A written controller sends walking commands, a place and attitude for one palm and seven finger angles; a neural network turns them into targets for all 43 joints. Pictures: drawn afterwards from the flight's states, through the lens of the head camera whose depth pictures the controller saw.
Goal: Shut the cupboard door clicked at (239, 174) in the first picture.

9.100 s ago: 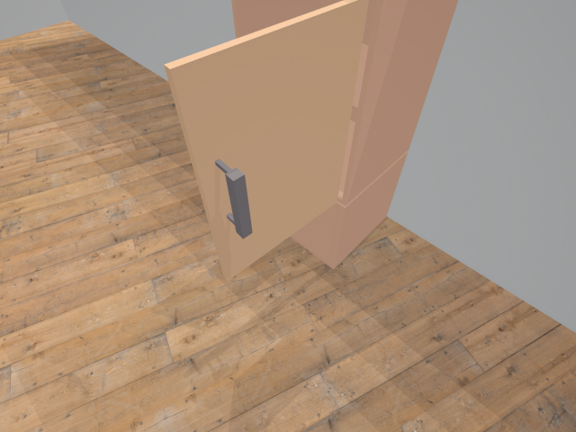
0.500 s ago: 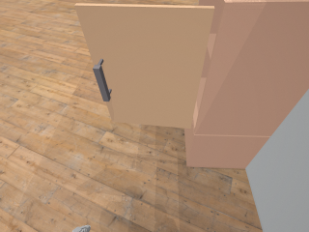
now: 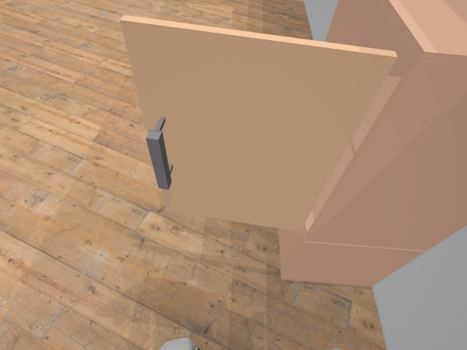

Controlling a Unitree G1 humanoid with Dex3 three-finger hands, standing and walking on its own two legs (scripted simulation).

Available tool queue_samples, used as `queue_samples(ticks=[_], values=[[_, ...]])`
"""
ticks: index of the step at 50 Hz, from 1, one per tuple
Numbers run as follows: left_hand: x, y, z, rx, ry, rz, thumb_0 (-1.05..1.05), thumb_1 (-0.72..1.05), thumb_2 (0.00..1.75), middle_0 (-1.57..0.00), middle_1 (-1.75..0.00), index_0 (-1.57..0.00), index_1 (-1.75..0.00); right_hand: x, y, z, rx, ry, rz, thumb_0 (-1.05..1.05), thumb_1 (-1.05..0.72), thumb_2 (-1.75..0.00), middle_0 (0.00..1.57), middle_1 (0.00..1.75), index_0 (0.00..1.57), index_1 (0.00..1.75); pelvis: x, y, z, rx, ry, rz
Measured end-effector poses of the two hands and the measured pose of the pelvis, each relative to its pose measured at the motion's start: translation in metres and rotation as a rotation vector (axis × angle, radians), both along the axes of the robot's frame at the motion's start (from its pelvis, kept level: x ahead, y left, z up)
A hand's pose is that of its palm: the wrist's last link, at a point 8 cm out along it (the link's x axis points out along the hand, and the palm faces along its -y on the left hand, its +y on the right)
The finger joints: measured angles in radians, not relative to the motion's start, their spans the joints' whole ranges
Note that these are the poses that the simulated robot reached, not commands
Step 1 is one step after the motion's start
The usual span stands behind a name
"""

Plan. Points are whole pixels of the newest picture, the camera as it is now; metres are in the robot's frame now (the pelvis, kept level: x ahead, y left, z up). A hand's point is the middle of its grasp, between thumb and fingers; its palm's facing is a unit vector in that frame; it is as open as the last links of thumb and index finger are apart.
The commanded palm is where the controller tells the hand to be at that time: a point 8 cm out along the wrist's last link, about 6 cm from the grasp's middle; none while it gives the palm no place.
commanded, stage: come to a stop and stand still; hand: left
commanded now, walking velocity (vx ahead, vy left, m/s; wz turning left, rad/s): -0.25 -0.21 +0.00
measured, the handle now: (163, 154) +0.49 +0.21 -0.02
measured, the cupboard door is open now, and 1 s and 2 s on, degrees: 85 85 85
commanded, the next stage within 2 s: look again from close up in 1.68 s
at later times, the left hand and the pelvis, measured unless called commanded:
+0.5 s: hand out of the picture +0.04 +0.13 -0.17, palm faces +0.00 -0.98 -0.18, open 7.4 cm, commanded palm none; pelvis -0.01 -0.05 +0.00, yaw -1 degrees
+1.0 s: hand out of the picture +0.01 +0.10 -0.16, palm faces +0.03 -0.99 -0.16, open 7.4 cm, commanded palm none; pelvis +0.01 -0.07 +0.02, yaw -1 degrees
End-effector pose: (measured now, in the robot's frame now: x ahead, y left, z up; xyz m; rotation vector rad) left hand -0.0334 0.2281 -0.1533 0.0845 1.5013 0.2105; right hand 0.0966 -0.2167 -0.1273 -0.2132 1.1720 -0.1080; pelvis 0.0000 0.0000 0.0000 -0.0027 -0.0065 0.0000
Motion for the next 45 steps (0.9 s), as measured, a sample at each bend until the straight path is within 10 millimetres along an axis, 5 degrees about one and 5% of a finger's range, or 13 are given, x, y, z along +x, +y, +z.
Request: queue_samples(ticks=[6,13,20,28,34,45], values=[[0.049,0.012,0.011,0.030,-0.111,-0.052,0.01,0.91,0.90,-0.20,-0.30,-0.20,-0.29,-0.006,-0.008,0.003,-0.007,0.009,-0.043,0.01,-0.91,-0.89,0.20,0.30,0.20,0.30,-0.009,-0.004,0.005,-0.020,0.013,-0.028],[0.083,0.001,0.026,0.083,-0.242,-0.110,0.01,0.91,0.90,-0.19,-0.30,-0.20,-0.29,-0.043,-0.052,-0.006,-0.008,0.052,-0.099,0.01,-0.91,-0.89,0.20,0.30,0.20,0.30,-0.018,-0.026,0.002,-0.017,0.016,-0.024],[0.072,-0.032,0.029,0.072,-0.225,-0.131,0.01,0.91,0.90,-0.19,-0.30,-0.20,-0.29,-0.084,-0.085,-0.007,-0.012,0.147,-0.153,0.01,-0.91,-0.89,0.20,0.30,0.20,0.30,-0.017,-0.046,0.005,0.011,0.015,-0.017],[0.068,-0.054,0.012,-0.001,-0.194,-0.101,0.01,0.93,0.90,-0.20,-0.30,-0.20,-0.30,-0.114,-0.074,-0.001,-0.022,0.227,-0.146,0.01,-0.91,-0.89,0.19,0.30,0.19,0.30,-0.011,-0.053,0.007,-0.005,0.012,-0.012],[0.058,-0.058,0.018,-0.001,-0.161,-0.088,0.01,0.93,0.90,-0.20,-0.30,-0.20,-0.30,-0.114,-0.059,-0.002,0.026,0.252,-0.126,0.01,-0.92,-0.89,0.20,0.30,0.20,0.30,-0.009,-0.059,0.013,0.000,0.009,-0.014],[0.037,-0.071,0.020,-0.009,-0.091,-0.078,0.01,0.91,0.90,-0.20,-0.30,-0.20,-0.29,-0.104,-0.067,-0.001,0.031,0.238,-0.129,0.01,-0.92,-0.89,0.20,0.30,0.20,0.30,0.000,-0.065,0.016,0.005,0.004,-0.021]])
